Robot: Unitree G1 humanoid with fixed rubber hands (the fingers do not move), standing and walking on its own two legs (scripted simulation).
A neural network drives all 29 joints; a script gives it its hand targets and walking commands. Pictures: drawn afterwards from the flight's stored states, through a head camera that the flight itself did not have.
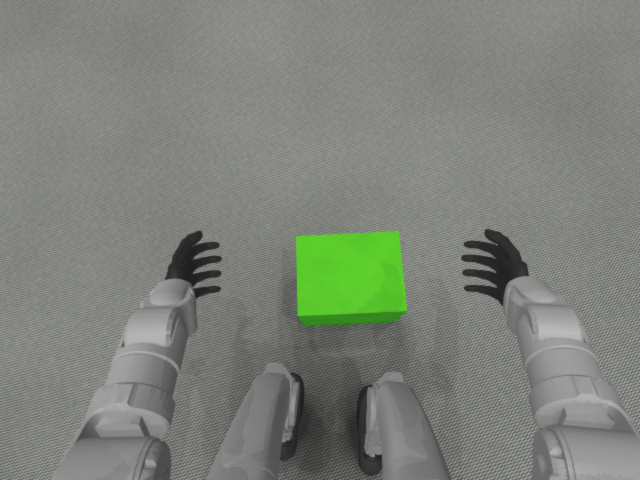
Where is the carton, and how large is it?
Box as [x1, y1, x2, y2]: [296, 231, 406, 325]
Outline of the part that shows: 398,231 296,236 297,311 298,316 303,324 325,325 392,322 405,312 406,304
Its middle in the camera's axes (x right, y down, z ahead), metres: +0.07 +0.10 +0.99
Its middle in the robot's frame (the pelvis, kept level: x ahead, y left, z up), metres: +0.46 -0.02 -0.57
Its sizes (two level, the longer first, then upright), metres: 0.244 0.189 0.218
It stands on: the floor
